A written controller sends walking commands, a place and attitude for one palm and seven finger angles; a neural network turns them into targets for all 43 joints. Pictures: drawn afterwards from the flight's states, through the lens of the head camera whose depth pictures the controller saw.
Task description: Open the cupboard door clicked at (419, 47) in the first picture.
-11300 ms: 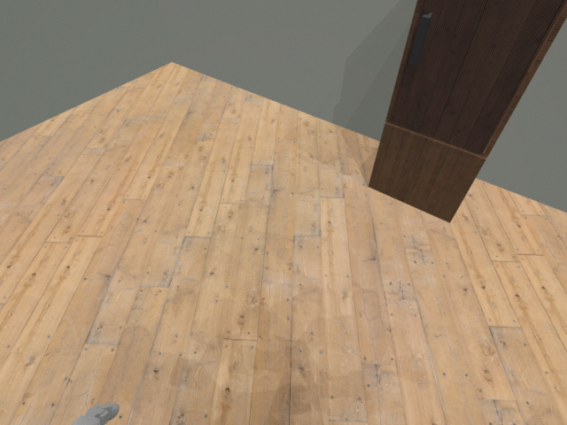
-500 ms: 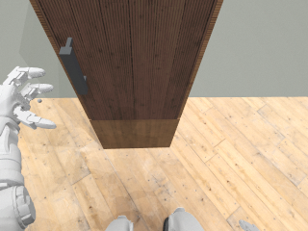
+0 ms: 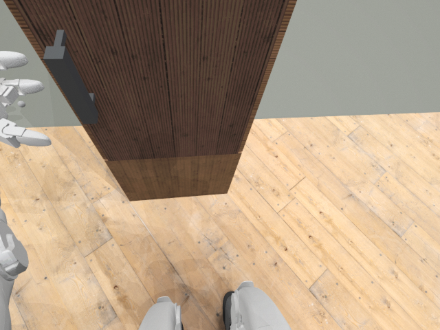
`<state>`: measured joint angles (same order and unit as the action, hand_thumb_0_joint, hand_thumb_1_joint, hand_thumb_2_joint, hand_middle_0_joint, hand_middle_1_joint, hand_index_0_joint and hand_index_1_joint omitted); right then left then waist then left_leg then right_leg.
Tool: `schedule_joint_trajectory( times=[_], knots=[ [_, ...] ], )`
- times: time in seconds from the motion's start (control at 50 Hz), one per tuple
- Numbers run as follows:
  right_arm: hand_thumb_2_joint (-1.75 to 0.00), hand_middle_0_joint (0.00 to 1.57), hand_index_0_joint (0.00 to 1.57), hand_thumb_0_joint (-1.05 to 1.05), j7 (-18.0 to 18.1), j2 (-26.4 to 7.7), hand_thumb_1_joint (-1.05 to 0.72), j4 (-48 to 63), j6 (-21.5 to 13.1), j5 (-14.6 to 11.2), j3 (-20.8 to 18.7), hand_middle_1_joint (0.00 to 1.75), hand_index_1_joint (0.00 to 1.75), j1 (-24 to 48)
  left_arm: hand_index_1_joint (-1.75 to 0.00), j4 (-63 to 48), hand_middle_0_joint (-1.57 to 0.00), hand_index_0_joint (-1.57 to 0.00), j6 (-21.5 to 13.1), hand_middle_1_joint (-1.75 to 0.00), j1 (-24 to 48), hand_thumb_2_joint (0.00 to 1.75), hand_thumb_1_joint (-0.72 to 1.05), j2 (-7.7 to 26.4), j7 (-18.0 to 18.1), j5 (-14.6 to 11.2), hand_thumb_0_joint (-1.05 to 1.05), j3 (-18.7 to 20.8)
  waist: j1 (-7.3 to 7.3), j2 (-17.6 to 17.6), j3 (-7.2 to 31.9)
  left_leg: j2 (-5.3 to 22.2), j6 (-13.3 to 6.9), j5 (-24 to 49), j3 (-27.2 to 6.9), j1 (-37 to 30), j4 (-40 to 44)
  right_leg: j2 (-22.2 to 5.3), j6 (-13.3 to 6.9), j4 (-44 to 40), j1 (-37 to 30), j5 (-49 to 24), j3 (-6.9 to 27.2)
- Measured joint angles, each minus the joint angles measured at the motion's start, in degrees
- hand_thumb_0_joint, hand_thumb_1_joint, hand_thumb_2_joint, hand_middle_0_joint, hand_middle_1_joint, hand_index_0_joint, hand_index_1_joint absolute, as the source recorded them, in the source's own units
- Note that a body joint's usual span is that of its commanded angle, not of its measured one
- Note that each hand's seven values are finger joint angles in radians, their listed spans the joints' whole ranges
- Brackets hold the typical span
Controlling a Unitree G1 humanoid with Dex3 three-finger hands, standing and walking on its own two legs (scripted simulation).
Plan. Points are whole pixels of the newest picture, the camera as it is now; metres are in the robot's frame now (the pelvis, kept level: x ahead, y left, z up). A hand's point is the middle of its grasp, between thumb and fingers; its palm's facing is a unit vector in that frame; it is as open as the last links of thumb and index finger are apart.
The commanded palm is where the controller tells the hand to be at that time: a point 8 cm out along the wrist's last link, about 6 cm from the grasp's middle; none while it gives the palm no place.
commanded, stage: move the hooked fingers beside the handle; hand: left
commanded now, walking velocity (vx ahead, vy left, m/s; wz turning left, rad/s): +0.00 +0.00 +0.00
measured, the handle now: (76, 80) +0.53 +0.23 +0.07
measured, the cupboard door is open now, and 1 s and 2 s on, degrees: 0 0 0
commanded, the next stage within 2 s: slide the fingers in behind the handle in 0.84 s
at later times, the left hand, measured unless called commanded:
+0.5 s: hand (25, 96) +0.49 +0.30 +0.08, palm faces +0.04 -1.00 -0.01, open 14.0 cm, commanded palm +0.47 +0.33 +0.07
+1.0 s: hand (29, 104) +0.48 +0.29 +0.07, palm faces +0.03 -1.00 -0.01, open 14.0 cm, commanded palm +0.46 +0.33 +0.07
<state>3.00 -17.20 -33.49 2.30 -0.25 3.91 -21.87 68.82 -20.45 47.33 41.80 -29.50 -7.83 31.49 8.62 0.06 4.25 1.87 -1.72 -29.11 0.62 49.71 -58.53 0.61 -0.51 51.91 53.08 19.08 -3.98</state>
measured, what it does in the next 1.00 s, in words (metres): stands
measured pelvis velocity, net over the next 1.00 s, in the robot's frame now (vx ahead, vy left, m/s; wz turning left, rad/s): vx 0.01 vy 0.01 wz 0.00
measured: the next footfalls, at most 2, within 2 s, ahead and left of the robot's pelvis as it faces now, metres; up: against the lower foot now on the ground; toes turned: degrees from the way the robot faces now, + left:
none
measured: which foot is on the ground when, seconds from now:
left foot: down 0.00-1.00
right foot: down 0.00-1.00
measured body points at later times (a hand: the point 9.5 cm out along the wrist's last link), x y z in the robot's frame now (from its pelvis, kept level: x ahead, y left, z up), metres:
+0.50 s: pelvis +0.01 +0.01 +0.00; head +0.15 +0.05 +0.43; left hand +0.49 +0.35 +0.08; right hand +0.03 -0.26 -0.10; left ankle -0.02 +0.10 -0.67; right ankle +0.05 -0.12 -0.67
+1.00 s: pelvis +0.01 +0.01 +0.00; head +0.15 +0.04 +0.43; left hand +0.47 +0.34 +0.08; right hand +0.04 -0.27 -0.10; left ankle -0.02 +0.10 -0.67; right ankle +0.05 -0.12 -0.67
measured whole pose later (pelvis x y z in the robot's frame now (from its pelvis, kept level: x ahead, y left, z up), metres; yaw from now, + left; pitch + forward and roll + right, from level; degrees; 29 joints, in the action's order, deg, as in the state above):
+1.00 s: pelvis +0.01 +0.01 +0.00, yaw +0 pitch +21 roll -4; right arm 1.8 -16.8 -32.6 5.6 0.2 3.5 -21.6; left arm 65.3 -19.9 45.4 38.9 -28.9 -9.2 29.6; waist 8.0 0.6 5.0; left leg 1.9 -2.0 -30.2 0.0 49.9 -58.7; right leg 0.7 -0.1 51.3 52.8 20.0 -4.4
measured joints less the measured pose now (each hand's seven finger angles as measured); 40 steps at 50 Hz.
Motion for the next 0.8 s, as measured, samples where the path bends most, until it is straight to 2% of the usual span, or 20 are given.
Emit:
schedule_joint_trajectory(
  times=[0.12,0.26,0.38,0.46,0.6,0.68,0.8],
  knots=[
    [-0.90,0.20,0.21,0.01,-0.1,-0.3,-0.91,0.1,0.9,0.4,0.0,0.30,0.30,-0.8,-1.20,0.5,-0.30,-0.30,-0.1,-1.20,1.9,0.30,-0.50,1.7,-0.7,0.1,-0.01,0.5,0.56,0.0,-0.1,0.0,-0.2,-0.1,-0.1,1.9,-0.7,0.0,0.2,0.1,1.6,-0.2,-0.1],
    [-0.90,0.20,0.21,0.01,-0.7,-0.2,-0.91,0.2,2.3,0.5,-0.1,0.30,0.30,-1.5,-1.20,0.2,-0.29,-0.30,0.5,-1.20,1.1,0.30,-0.50,0.6,-1.3,-0.6,-0.01,-0.1,0.62,0.0,0.2,0.0,-0.6,-0.6,0.1,1.9,-0.7,0.1,0.6,-0.2,1.6,0.0,0.1],
    [-0.90,0.20,0.21,0.01,-1.0,0.2,-0.91,0.9,2.6,0.9,-0.3,0.30,0.30,-1.5,-1.20,-2.9,-0.30,-0.30,0.0,-1.20,-0.5,0.30,-0.50,-1.0,1.0,0.7,-0.01,0.1,0.72,0.2,0.2,-0.1,-0.6,-0.9,-0.1,2.1,-0.9,0.0,0.8,-0.3,1.6,0.3,0.0],
    [-0.90,0.20,0.21,0.01,-1.3,0.7,-0.91,0.6,2.8,0.9,-0.3,0.30,0.30,-1.1,-1.20,-4.1,-0.30,-0.30,-0.7,-1.20,-0.7,0.30,-0.50,-1.7,1.6,-0.3,-0.01,0.2,0.50,0.3,0.7,0.1,-0.6,-1.3,-0.2,1.5,-0.8,0.1,0.9,-0.5,0.9,0.5,-0.1],
    [-0.90,0.20,0.21,0.01,-1.5,0.9,-0.91,1.4,3.4,0.6,-0.2,0.30,0.30,-0.7,-1.20,-3.1,-0.29,-0.30,1.5,-1.20,-1.4,0.30,-0.50,-1.9,1.1,0.0,-0.01,-2.1,0.05,0.8,1.1,-0.1,-0.7,-1.3,-0.1,0.4,0.1,0.1,1.0,-1.2,-0.2,0.7,0.0],
    [-0.90,0.20,0.21,0.01,-1.5,1.0,-0.91,1.6,3.3,0.7,-0.1,0.30,0.30,-0.3,-1.20,-3.0,-0.30,-0.30,0.6,-1.20,-2.0,0.30,-0.50,-2.8,1.4,-0.6,-0.01,-1.1,-0.21,0.7,1.0,-0.1,-0.7,-1.4,-0.1,0.4,-0.1,0.1,0.9,-0.8,0.0,0.9,0.1],
    [-0.90,0.20,0.21,0.01,-1.4,0.9,-0.91,1.4,2.8,0.9,-0.5,0.30,0.30,0.3,-1.20,-4.5,-0.30,-0.30,-0.8,-1.20,-2.4,0.30,-0.50,-2.6,2.0,0.1,-0.01,0.0,-0.20,0.4,0.6,0.2,-0.4,-1.7,-0.4,0.9,-0.8,0.3,0.7,-0.2,0.4,1.1,-0.2]
  ],
)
